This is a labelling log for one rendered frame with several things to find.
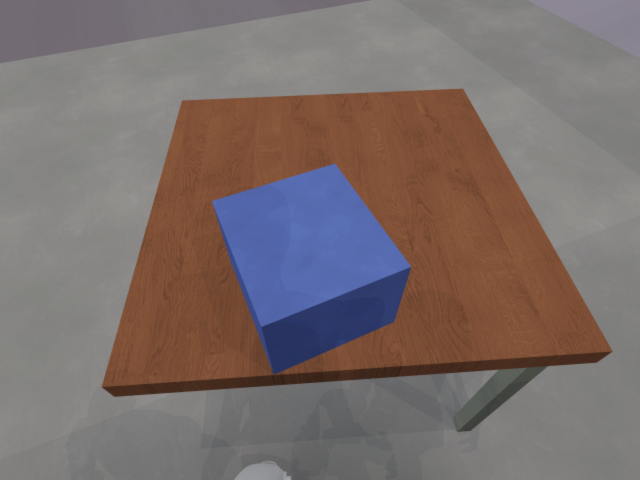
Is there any table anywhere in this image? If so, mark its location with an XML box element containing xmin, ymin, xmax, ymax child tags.
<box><xmin>102</xmin><ymin>89</ymin><xmax>613</xmax><ymax>432</ymax></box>

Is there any carton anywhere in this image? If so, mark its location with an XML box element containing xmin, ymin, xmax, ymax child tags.
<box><xmin>212</xmin><ymin>164</ymin><xmax>411</xmax><ymax>375</ymax></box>

